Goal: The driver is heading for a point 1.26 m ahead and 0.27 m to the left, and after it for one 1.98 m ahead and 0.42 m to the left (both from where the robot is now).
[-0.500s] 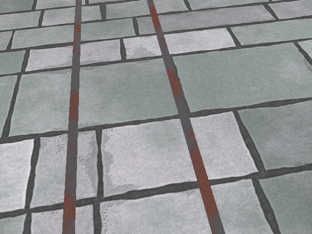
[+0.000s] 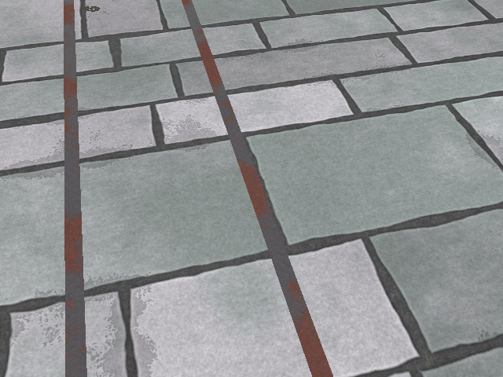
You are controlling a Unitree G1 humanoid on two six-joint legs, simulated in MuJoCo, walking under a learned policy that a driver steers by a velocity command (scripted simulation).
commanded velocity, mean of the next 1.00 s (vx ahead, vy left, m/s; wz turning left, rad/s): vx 0.32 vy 0.00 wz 0.27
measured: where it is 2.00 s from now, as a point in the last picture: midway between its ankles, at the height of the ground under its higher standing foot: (219, 319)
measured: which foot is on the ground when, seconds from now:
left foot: down 0.00-0.30, up 0.32-0.76, down 0.78-1.00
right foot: up 0.00-0.26, down 0.28-0.76, up 0.78-1.00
